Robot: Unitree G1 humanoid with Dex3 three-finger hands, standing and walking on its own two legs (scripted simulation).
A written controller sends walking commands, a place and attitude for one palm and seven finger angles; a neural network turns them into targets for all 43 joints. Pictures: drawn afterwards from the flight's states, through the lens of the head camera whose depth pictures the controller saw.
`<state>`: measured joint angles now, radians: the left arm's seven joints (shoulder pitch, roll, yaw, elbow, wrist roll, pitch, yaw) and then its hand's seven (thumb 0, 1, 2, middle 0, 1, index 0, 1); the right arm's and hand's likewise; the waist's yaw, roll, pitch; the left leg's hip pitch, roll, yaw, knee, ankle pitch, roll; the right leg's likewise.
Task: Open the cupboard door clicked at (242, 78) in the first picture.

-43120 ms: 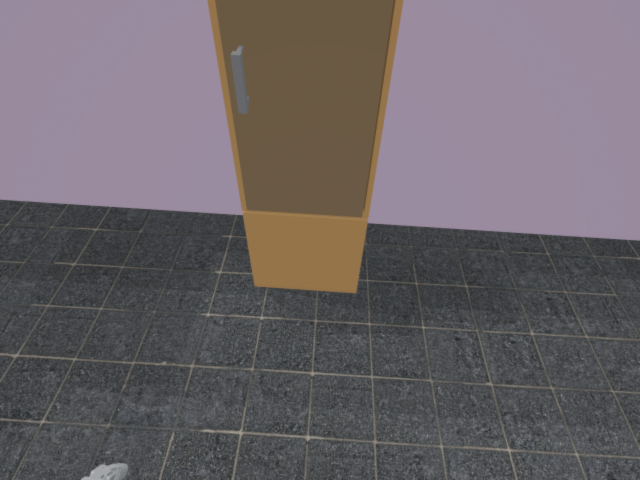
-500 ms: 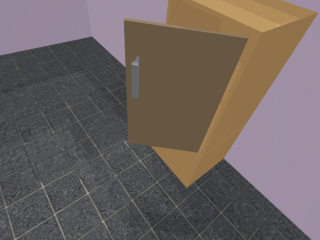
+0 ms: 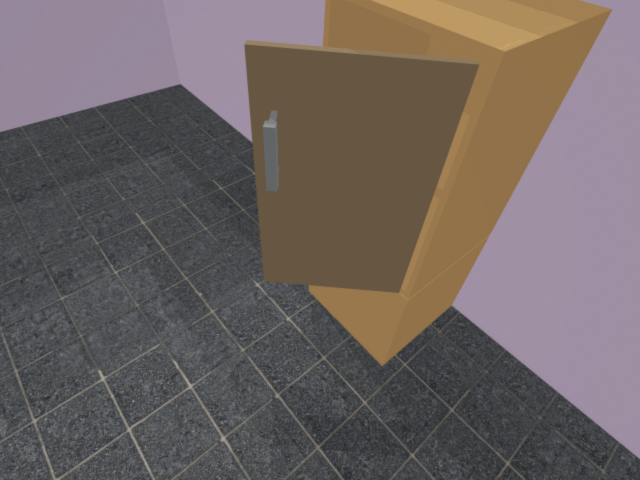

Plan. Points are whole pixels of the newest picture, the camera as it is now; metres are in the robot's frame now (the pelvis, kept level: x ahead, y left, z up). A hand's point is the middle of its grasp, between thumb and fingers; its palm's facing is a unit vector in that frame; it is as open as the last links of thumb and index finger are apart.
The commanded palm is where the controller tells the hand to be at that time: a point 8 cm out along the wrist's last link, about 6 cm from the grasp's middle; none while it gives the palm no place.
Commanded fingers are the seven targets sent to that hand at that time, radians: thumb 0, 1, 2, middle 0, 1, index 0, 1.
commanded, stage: come to a stop and stand still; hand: left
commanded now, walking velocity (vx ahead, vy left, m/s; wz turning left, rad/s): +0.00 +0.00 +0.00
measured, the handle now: (273, 151) +0.62 +0.12 +0.08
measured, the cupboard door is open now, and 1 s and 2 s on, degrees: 46 46 46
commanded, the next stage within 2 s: look again from close up in 1.98 s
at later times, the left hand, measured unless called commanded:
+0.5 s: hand out of the picture -0.10 +0.12 -0.18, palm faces +0.08 -0.99 -0.13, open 7.4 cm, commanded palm none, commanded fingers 0.00 0.90 0.90 -0.20 -0.30 -0.20 -0.30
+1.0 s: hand out of the picture -0.02 +0.11 -0.18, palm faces +0.03 -0.99 -0.13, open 7.4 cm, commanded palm none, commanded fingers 0.00 0.90 0.90 -0.20 -0.30 -0.20 -0.30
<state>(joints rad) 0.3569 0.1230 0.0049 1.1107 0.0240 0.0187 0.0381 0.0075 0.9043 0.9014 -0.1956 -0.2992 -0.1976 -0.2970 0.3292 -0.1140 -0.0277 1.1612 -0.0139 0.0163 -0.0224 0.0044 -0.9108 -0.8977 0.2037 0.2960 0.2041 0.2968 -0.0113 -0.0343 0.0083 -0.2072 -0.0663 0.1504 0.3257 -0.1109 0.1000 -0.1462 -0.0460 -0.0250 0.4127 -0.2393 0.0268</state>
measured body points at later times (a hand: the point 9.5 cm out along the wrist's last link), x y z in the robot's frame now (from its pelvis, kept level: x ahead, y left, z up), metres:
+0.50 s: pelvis -0.02 -0.02 +0.00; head -0.03 -0.01 +0.45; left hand -0.10 +0.17 -0.16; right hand -0.03 -0.23 -0.16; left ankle +0.06 +0.04 -0.74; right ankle -0.01 -0.14 -0.74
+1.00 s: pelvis +0.01 -0.04 +0.00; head +0.02 -0.03 +0.45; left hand -0.02 +0.16 -0.16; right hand -0.03 -0.24 -0.16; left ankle +0.06 +0.04 -0.74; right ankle -0.01 -0.14 -0.74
